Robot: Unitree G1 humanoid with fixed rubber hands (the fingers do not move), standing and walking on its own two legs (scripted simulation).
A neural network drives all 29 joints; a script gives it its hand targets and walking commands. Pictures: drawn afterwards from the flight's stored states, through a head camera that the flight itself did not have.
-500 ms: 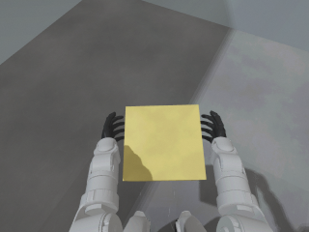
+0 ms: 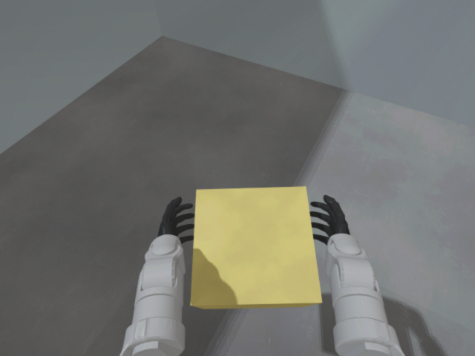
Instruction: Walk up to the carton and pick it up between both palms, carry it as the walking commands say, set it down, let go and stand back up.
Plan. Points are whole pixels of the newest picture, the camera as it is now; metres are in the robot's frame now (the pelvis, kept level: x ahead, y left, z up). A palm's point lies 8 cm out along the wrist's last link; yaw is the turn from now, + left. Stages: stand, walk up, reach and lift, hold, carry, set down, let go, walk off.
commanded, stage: reach and lift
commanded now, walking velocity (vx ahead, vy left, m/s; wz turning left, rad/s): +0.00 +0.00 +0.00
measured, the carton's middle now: (252, 251) +0.34 -0.01 -0.10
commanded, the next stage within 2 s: hold in 1.58 s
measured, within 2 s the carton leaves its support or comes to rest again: neither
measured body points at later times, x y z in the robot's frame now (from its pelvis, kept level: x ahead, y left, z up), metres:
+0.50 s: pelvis +0.01 +0.00 +0.02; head -0.01 +0.00 +0.47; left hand +0.33 +0.15 +0.05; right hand +0.32 -0.16 +0.05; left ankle +0.02 +0.12 -0.72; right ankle +0.02 -0.12 -0.72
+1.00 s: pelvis +0.01 +0.00 +0.02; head -0.04 +0.00 +0.47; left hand +0.31 +0.15 +0.06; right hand +0.31 -0.15 +0.07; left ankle +0.02 +0.12 -0.72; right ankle +0.02 -0.12 -0.72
